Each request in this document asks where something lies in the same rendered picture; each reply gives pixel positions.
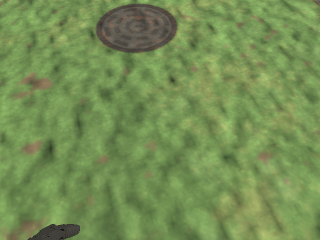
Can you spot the robot left hand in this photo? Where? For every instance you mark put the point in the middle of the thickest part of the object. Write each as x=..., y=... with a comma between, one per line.
x=57, y=232

